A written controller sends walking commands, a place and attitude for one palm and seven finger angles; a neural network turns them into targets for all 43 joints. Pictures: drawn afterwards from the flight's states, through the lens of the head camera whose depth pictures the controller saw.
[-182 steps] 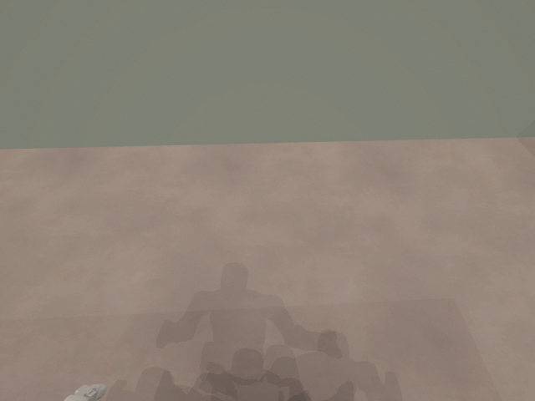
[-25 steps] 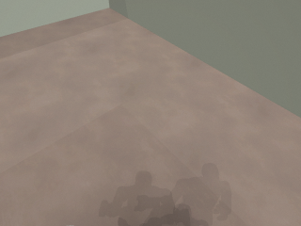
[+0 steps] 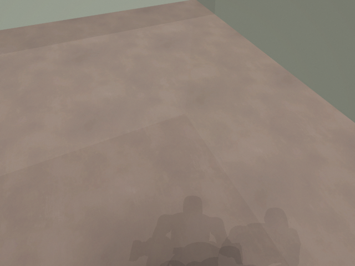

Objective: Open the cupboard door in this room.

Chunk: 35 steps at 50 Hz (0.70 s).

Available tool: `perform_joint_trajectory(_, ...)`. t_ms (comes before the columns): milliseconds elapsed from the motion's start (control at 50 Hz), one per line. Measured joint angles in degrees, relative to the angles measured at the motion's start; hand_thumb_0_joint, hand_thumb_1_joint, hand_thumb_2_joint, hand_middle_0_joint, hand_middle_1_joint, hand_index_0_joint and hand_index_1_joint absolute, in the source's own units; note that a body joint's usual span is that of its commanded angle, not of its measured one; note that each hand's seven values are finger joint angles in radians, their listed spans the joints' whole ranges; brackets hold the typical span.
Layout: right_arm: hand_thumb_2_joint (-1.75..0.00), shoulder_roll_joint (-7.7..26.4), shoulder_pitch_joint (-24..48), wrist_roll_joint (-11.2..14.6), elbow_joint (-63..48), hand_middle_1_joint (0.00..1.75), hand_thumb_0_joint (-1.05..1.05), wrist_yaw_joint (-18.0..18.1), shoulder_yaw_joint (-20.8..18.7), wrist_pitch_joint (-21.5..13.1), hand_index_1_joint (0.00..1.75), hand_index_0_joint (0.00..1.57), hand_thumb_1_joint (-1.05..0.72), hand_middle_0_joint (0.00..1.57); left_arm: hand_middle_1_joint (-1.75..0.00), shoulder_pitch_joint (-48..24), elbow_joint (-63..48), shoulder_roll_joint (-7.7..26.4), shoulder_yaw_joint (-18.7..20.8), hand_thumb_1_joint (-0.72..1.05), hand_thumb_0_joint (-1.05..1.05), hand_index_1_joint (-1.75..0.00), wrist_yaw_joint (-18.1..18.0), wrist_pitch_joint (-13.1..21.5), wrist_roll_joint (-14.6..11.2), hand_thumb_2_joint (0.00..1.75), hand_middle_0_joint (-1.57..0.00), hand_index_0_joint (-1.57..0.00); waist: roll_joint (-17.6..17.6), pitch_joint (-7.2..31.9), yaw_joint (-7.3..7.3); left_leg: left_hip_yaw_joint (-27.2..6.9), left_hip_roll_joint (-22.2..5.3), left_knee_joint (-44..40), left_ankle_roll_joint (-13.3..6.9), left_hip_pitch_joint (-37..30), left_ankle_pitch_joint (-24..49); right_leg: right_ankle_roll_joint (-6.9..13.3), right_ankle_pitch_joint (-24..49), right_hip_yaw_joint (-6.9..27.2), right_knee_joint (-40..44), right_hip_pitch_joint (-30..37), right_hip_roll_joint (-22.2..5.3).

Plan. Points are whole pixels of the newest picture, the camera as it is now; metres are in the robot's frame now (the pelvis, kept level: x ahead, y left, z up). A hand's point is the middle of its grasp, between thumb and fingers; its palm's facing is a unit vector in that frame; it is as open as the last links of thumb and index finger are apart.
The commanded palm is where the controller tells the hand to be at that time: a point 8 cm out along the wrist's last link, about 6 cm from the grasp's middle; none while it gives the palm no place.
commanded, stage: turn or walk to find it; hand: left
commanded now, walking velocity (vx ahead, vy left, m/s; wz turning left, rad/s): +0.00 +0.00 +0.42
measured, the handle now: out of the picture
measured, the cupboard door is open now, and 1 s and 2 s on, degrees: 0 0 0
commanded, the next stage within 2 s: none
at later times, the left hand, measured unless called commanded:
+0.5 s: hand out of the picture +0.04 +0.20 -0.14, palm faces +0.20 -0.94 -0.28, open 7.4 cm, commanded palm none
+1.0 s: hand out of the picture -0.10 +0.24 -0.18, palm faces +0.43 -0.87 -0.23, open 7.4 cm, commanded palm none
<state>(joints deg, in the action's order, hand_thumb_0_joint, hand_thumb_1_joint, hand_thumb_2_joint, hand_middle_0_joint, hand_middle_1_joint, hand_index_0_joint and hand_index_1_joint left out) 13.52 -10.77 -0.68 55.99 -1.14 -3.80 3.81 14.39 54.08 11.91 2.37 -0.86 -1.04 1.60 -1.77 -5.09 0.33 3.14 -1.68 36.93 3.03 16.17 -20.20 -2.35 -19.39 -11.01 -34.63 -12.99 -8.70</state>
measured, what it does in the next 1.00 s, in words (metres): steps on the spot, turning left: left foot, then right foot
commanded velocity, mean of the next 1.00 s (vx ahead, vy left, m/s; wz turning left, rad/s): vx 0.00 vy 0.00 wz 0.42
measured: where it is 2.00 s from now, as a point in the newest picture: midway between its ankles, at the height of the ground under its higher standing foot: outside the picture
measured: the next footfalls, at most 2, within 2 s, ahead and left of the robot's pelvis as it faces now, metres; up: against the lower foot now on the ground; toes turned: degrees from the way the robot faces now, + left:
left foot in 0.02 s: +0.04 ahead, +0.13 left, +0.00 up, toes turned +4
right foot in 0.42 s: +0.04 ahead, -0.11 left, +0.00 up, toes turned +5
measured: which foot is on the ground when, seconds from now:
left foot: up 0.00-0.00, down 0.02-0.44, up 0.46-0.84, down 0.86-1.00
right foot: down 0.00-0.02, up 0.04-0.40, down 0.42-0.88, up 0.90-1.00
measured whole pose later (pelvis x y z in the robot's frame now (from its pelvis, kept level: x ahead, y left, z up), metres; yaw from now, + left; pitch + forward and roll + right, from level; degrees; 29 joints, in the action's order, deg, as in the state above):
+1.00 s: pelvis -0.04 +0.03 +0.01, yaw +23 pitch -1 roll -1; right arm 10.9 -8.1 -1.1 54.1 -0.1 -2.1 1.3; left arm 13.8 56.6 15.2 3.9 -0.8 -4.0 1.1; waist -3.2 -4.8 1.2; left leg 4.0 0.0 32.0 -2.9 14.6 -16.7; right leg -4.0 -26.7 -4.1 -61.0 -24.1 -6.8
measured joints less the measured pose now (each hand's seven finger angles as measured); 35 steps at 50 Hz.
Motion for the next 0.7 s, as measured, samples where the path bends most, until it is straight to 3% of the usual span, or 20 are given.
perform_joint_trajectory(20,-0.90,0.07,0.25,-0.10,-0.50,0.30,0.01,-0.04,0.12,-0.64,0.30,0.20,-0.91,0.20,-0.30,0.44,0.04,0.47,0.26,0.90,0.00,-0.30,0.06,-0.34,-0.25,0.90,-0.21,-0.20,-0.05,0.34,0.06,-0.07,-0.04,-3.40,-1.14,-1.04,4.32,-0.49,-0.99,-0.24,-2.47,-1.37,-0.40)
perform_joint_trajectory(80,-0.90,-1.49,1.87,-0.35,-1.23,0.30,0.01,0.22,0.63,-1.85,0.30,0.20,-0.91,0.20,-0.30,0.24,1.24,2.57,1.13,0.91,0.00,-0.30,-0.29,-2.28,-0.45,0.90,-0.20,-0.20,-2.26,0.00,0.90,0.56,1.20,-1.28,-3.92,0.03,2.48,-1.28,-10.54,4.84,-16.19,-7.18,0.40)
perform_joint_trajectory(160,-0.90,-2.61,2.16,-0.57,-2.06,0.30,0.01,1.00,1.45,-2.36,0.30,0.20,-0.90,0.20,-0.30,-0.79,2.05,3.56,1.65,0.91,0.01,-0.30,0.12,-2.93,-0.52,0.90,-0.20,-0.20,-1.59,0.61,0.53,-1.00,1.66,-5.53,-4.38,-1.19,4.27,-1.68,-7.59,7.18,-25.37,-11.43,2.67)
perform_joint_trajectory(280,-0.90,-2.79,1.84,-0.59,-2.20,0.30,0.01,1.04,1.71,-2.22,0.30,0.21,-0.90,0.21,-0.30,-2.58,0.16,2.75,1.33,0.91,0.01,-0.30,0.39,-2.22,-0.73,0.90,-0.20,-0.20,0.34,1.23,0.01,-3.36,2.92,-9.97,-4.71,-2.05,7.60,-2.22,-5.99,8.58,-19.72,-10.53,4.17)
perform_joint_trajectory(400,-0.90,-2.01,0.67,-0.76,-2.08,0.30,0.01,0.68,0.98,-1.26,0.30,0.21,-0.90,0.21,-0.30,-4.07,-2.01,0.85,0.52,0.91,0.00,-0.30,0.21,-1.10,-1.01,0.90,-0.20,-0.20,2.44,1.68,-1.12,-5.92,4.11,-8.27,-3.53,-0.05,7.77,-1.53,-2.44,8.57,-4.52,-4.32,5.97)
perform_joint_trajectory(420,-0.90,-1.85,0.24,-0.62,-2.11,0.30,0.01,0.61,0.80,-1.14,0.30,0.21,-0.90,0.21,-0.30,-3.96,-2.50,0.67,0.33,0.91,0.00,-0.30,0.20,-0.65,-1.01,0.90,-0.20,-0.20,2.51,1.94,-1.14,-6.29,4.52,-7.01,-3.13,0.81,7.33,-1.34,0.31,8.38,0.21,-2.33,6.02)
perform_joint_trajectory(440,-0.90,-1.32,-0.03,-0.38,-2.02,0.30,0.01,0.52,0.51,-0.99,0.30,0.21,-0.90,0.21,-0.30,-4.02,-2.63,0.04,0.18,0.91,0.00,-0.30,0.06,-0.11,-0.77,0.90,-0.20,-0.20,3.60,1.91,-1.13,-6.90,4.20,-4.92,-2.97,1.94,6.38,0.30,1.50,7.61,1.66,-1.74,6.57)
perform_joint_trajectory(500,-0.90,-0.36,-0.92,-0.50,-1.39,0.30,0.01,0.41,-0.43,0.24,0.30,0.20,-0.90,0.21,-0.30,-3.46,-3.26,-1.39,-0.51,0.91,0.00,-0.30,-0.03,0.48,-0.41,0.90,-0.20,-0.20,4.64,1.87,-1.22,-7.04,4.86,10.44,-2.14,7.28,-4.21,3.51,0.67,5.37,1.06,-1.23,5.98)
perform_joint_trajectory(580,-0.90,0.61,-1.44,-0.69,-0.18,0.30,0.01,-0.08,-1.02,0.75,0.30,0.20,-0.90,0.20,-0.30,-2.11,-2.71,-2.45,-0.97,0.91,0.00,-0.30,-0.12,0.66,-0.44,0.90,-0.20,-0.20,4.55,1.53,-1.29,-5.46,3.29,26.46,-0.50,11.56,-2.12,3.85,1.76,3.29,4.13,1.25,5.07)
perform_joint_trajectory(640,-0.90,0.82,-1.66,-0.65,0.51,0.30,0.01,-0.12,-1.06,0.92,0.30,0.20,-0.91,0.20,-0.30,-1.31,-1.94,-2.78,-1.14,0.91,0.00,-0.30,-0.23,0.84,-0.34,0.90,-0.20,-0.20,3.88,1.14,-1.35,-4.71,1.60,27.75,0.65,11.30,-1.50,3.67,2.19,1.78,5.30,2.34,4.31)
perform_joint_trajectory(700,-0.90,0.71,-1.39,-0.51,1.10,0.30,0.01,-0.03,-0.80,1.21,0.30,0.20,-0.91,0.20,-0.30,-0.64,-1.20,-2.63,-1.02,0.91,0.00,-0.30,-0.30,0.86,-0.13,0.90,-0.20,-0.20,2.91,0.70,-1.04,-3.66,0.33,23.33,1.20,9.30,-3.22,3.31,2.04,0.33,5.32,2.73,3.30)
